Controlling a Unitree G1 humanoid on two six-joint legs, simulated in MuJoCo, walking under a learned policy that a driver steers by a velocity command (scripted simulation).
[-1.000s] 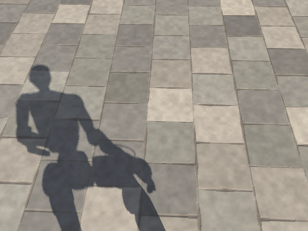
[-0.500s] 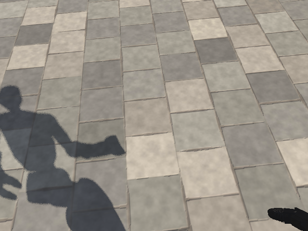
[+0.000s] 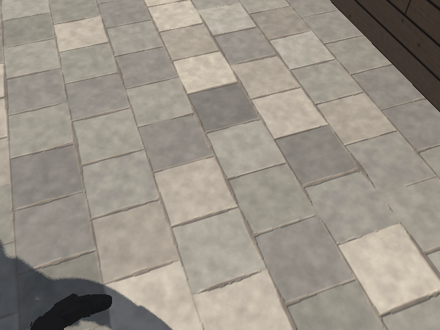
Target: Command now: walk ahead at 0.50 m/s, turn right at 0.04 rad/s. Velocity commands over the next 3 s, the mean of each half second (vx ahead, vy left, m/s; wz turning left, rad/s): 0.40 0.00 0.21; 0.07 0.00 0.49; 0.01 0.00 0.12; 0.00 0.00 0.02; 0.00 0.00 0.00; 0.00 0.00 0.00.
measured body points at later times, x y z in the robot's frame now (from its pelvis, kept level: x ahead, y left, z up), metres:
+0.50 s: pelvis +0.26 -0.01 +0.00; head +0.29 +0.00 +0.44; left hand +0.28 +0.28 -0.13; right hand +0.48 -0.23 -0.10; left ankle +0.39 +0.11 -0.72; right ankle +0.16 -0.12 -0.74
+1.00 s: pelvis +0.36 -0.02 -0.01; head +0.39 -0.01 +0.44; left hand +0.37 +0.29 -0.11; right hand +0.62 -0.20 -0.10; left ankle +0.38 +0.10 -0.73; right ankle +0.44 -0.13 -0.74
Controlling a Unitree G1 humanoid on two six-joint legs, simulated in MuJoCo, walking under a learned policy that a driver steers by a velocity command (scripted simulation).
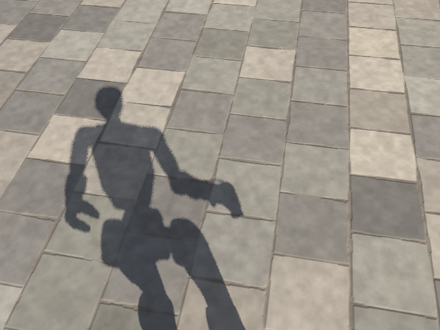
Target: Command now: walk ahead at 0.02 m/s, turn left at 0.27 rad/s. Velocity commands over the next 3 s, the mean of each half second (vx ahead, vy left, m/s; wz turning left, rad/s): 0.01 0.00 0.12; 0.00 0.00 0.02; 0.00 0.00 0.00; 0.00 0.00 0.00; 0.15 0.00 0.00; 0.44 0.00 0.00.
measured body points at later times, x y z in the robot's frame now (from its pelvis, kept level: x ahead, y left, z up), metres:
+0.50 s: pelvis +0.00 +0.01 +0.01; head +0.01 +0.02 +0.46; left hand +0.11 +0.27 -0.12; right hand +0.14 -0.24 -0.10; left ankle -0.02 +0.13 -0.73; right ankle +0.02 -0.13 -0.73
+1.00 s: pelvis +0.00 +0.01 +0.01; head +0.01 +0.02 +0.46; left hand +0.05 +0.28 -0.14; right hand +0.09 -0.23 -0.13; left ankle -0.02 +0.13 -0.73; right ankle +0.02 -0.13 -0.73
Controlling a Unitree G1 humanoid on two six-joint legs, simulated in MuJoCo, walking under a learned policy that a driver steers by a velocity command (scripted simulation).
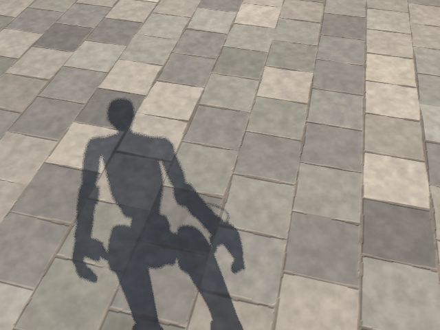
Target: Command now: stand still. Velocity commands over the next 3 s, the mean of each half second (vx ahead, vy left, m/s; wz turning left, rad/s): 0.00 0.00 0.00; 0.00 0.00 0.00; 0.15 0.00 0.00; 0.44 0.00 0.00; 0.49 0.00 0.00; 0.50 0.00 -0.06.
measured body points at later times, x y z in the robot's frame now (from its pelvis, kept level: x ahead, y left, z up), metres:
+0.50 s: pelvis +0.00 +0.00 +0.00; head +0.01 +0.00 +0.45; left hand +0.02 +0.25 -0.15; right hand +0.02 -0.25 -0.15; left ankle -0.02 +0.12 -0.74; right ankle +0.01 -0.15 -0.74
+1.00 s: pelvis +0.00 -0.01 +0.00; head +0.01 -0.01 +0.45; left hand +0.00 +0.23 -0.16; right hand -0.01 -0.24 -0.16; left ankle -0.02 +0.12 -0.74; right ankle +0.01 -0.15 -0.74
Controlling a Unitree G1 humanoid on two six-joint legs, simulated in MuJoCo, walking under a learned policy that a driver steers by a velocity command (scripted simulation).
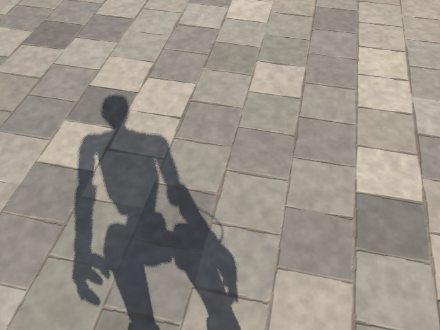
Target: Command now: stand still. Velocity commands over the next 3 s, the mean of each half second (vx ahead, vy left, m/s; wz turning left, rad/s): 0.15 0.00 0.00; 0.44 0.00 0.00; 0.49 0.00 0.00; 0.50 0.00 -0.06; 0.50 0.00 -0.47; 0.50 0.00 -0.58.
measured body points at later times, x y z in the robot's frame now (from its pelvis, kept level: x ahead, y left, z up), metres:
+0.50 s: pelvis +0.06 -0.03 -0.01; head +0.06 -0.04 +0.44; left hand +0.04 +0.21 -0.15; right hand +0.02 -0.27 -0.17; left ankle -0.02 +0.12 -0.71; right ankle +0.02 -0.13 -0.74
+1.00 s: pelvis +0.32 +0.02 +0.00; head +0.35 +0.03 +0.44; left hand +0.32 +0.28 -0.15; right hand +0.45 -0.23 -0.12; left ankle +0.39 +0.11 -0.74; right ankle +0.18 -0.12 -0.63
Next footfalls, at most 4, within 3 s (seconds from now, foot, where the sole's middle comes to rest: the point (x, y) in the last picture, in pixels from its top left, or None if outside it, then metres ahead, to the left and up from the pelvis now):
0.88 left None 0.43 0.11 -0.77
1.42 right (268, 256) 0.75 -0.13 -0.77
1.98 left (200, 182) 1.06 0.11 -0.77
2.52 right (272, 138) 1.30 -0.18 -0.77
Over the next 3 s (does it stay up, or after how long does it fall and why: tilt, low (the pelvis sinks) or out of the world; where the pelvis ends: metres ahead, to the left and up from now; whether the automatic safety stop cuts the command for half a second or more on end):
stays up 1.43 -0.14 -0.01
